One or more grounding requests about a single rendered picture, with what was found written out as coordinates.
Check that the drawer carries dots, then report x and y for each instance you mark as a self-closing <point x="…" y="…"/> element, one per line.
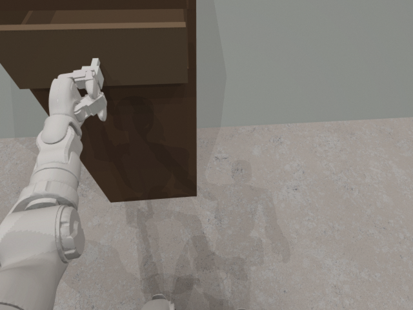
<point x="134" y="47"/>

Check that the left robot shin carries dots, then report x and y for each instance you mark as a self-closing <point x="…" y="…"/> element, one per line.
<point x="158" y="296"/>

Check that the cabinet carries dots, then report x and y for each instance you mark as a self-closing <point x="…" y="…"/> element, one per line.
<point x="147" y="147"/>

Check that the handle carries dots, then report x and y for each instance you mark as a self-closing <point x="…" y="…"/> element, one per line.
<point x="95" y="64"/>

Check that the robot left forearm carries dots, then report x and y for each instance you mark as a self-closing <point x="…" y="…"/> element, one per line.
<point x="57" y="171"/>

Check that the robot left hand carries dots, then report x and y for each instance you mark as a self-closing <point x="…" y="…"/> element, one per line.
<point x="65" y="99"/>

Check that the robot left upper arm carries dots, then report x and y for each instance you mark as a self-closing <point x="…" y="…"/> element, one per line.
<point x="36" y="247"/>

